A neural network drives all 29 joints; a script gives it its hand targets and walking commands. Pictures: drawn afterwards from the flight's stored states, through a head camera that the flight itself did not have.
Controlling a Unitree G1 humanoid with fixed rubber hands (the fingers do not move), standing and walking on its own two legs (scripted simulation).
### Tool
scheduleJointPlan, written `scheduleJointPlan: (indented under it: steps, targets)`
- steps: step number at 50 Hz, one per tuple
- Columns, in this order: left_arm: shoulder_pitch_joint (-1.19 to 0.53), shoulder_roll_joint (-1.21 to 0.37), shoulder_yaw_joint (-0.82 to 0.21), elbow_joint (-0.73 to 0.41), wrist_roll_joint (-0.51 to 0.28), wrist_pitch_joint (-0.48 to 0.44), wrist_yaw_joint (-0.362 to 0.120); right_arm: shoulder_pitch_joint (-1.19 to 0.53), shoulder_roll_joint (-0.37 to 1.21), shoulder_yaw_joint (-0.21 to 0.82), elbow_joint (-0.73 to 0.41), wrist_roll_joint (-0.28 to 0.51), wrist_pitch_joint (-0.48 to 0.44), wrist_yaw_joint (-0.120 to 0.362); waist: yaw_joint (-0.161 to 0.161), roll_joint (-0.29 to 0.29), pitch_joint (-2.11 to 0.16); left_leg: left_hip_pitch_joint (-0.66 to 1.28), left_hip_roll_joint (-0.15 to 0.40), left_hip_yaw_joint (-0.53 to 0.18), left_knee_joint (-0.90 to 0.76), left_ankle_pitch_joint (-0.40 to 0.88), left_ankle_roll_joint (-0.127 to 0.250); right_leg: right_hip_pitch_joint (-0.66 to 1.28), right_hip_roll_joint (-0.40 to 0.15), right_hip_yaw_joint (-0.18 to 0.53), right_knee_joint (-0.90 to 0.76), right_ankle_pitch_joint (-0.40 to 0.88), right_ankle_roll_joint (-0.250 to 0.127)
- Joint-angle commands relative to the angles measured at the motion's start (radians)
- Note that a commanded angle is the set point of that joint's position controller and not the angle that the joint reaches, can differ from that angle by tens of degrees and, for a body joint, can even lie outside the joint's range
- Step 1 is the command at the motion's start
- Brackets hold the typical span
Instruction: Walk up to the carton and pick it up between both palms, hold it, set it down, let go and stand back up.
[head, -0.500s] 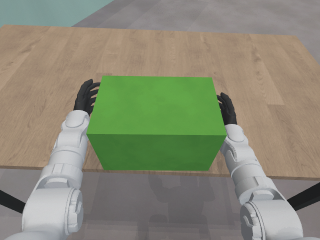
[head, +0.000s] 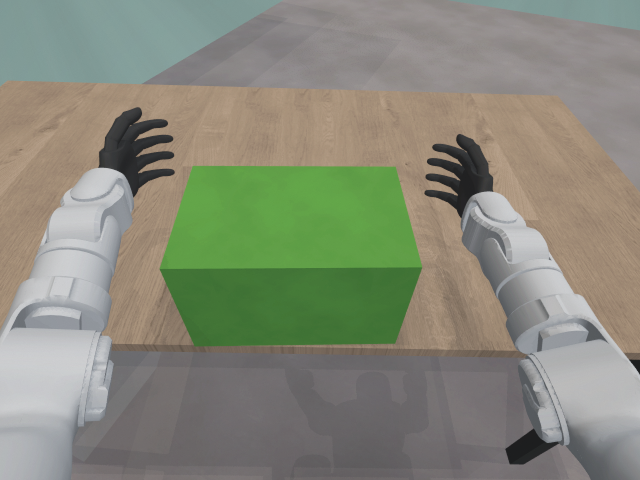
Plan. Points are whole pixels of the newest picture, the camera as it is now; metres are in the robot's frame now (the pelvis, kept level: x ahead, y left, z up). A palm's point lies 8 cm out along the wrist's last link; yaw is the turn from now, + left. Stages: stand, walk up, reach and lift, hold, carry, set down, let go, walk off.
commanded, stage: set down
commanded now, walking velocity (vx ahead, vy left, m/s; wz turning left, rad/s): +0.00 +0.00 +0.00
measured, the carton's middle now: (295, 256) +0.39 +0.04 +0.07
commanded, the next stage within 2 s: none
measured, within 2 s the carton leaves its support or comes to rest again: neither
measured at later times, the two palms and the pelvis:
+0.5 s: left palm (83, 162) +0.40 +0.27 +0.22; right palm (493, 188) +0.39 -0.20 +0.19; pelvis +0.00 +0.00 +0.00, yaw +0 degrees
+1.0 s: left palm (74, 264) +0.32 +0.27 +0.15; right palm (508, 279) +0.30 -0.20 +0.13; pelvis -0.01 +0.00 +0.00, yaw +0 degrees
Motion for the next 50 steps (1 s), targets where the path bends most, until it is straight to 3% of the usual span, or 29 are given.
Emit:
scheduleJointPlan:
  steps: [1, 11, 19, 24, 31, 35, 50]
  targets:
    - [-0.458, 0.196, 0.064, -0.129, 0.007, 0.038, -0.001, -0.457, -0.161, -0.066, -0.173, -0.011, 0.026, -0.015, 0.006, 0.051, -0.424, 0.092, -0.028, 0.004, -0.038, 0.273, -0.034, 0.247, 0.01, 0.049, -0.005, 0.159, -0.002]
    - [-0.525, 0.237, 0.087, -0.164, 0.002, 0.145, -0.008, -0.509, -0.183, -0.083, -0.214, 0.006, 0.128, -0.015, -0.009, 0.055, -0.46, 0.106, -0.031, 0.013, -0.04, 0.322, -0.035, 0.318, 0.015, 0.051, 0.0, 0.244, -0.005]
    - [-0.354, 0.195, 0.115, -0.219, 0.046, 0.19, -0.034, -0.343, -0.166, -0.056, -0.212, 0.04, 0.148, 0.001, -0.006, 0.063, -0.334, 0.112, -0.026, 0.014, -0.076, 0.336, -0.036, 0.379, 0.02, 0.054, -0.018, 0.251, -0.016]
    - [-0.254, 0.185, 0.157, -0.336, 0.068, 0.188, -0.037, -0.251, -0.154, -0.09, -0.319, 0.021, 0.127, 0.006, 0.001, 0.065, -0.28, 0.091, -0.029, 0.019, -0.091, 0.312, -0.034, 0.395, 0.022, 0.056, -0.022, 0.213, -0.02]
    - [-0.112, 0.177, 0.217, -0.615, 0.072, 0.213, -0.013, -0.095, -0.142, -0.172, -0.554, -0.029, 0.115, 0.006, -0.007, 0.085, -0.292, 0.094, -0.028, 0.022, -0.091, 0.28, -0.04, 0.408, 0.024, 0.056, -0.012, 0.172, -0.024]
    - [-0.042, 0.173, 0.239, -0.709, 0.067, 0.235, 0.001, -0.024, -0.127, -0.2, -0.659, -0.052, 0.13, 0.007, -0.003, 0.087, -0.273, 0.051, -0.023, 0.019, -0.109, 0.199, -0.033, 0.413, 0.02, 0.063, -0.004, 0.116, -0.026]
    - [0.326, 0.103, 0.289, -0.917, 0.089, 0.266, 0.002, 0.333, -0.06, -0.197, -0.896, -0.079, 0.168, 0.013, 0.02, 0.061, -0.107, -0.02, -0.014, 0.0, -0.158, 0.069, -0.024, 0.436, 0.007, 0.092, -0.007, 0.036, -0.03]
